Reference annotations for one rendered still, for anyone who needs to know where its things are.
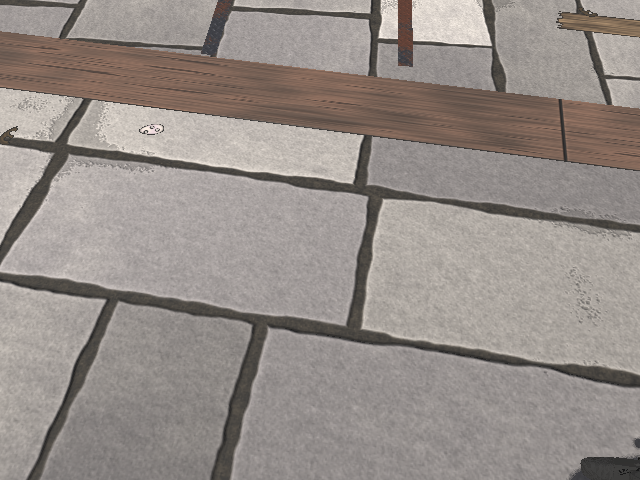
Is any right robot hand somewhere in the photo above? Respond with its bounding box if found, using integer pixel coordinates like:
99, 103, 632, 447
580, 457, 640, 480

